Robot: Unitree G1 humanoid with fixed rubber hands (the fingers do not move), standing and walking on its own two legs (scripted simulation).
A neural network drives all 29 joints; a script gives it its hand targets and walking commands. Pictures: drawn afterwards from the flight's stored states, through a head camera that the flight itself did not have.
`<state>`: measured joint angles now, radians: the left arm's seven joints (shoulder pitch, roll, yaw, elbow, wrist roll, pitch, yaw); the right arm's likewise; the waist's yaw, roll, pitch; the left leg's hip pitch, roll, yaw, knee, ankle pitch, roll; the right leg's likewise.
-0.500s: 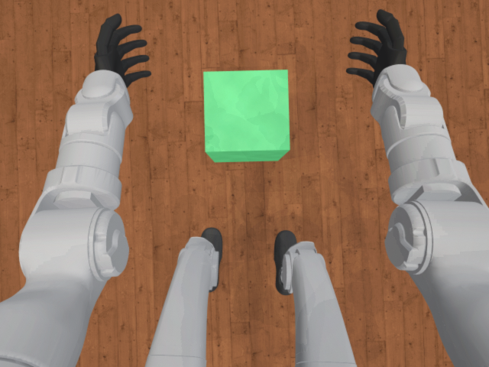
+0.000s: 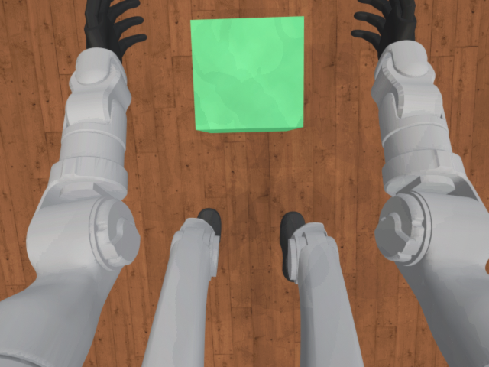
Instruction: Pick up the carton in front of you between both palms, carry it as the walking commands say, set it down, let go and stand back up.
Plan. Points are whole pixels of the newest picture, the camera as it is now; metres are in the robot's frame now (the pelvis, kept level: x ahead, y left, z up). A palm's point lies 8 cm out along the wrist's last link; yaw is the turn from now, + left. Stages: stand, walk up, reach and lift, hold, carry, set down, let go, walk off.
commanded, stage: reach and lift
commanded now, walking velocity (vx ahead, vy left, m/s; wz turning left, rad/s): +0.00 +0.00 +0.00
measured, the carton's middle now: (247, 86) +0.52 +0.02 -0.45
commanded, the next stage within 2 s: none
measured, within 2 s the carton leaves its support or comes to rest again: leaves its support in 1.46 s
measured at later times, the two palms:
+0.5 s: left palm (157, 83) +0.51 +0.20 -0.36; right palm (340, 78) +0.53 -0.16 -0.36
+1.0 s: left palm (167, 81) +0.52 +0.19 -0.38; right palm (328, 78) +0.53 -0.14 -0.38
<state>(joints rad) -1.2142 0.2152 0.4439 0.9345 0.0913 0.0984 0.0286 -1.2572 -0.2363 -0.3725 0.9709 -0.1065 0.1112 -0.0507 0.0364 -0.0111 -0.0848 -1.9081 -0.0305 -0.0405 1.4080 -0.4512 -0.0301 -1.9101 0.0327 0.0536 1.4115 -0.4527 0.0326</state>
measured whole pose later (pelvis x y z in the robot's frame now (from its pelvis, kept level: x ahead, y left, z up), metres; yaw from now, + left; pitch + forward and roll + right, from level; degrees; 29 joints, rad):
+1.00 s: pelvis -0.05 +0.00 -0.21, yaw +0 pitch +36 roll +0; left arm -1.59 0.37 0.13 1.18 -0.19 0.08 0.10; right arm -1.61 -0.37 -0.06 1.18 0.20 0.09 -0.11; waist 0.03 0.00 0.44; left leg -2.24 -0.03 -0.03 2.21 -0.61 -0.04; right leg -2.24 0.05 0.04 2.21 -0.61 0.05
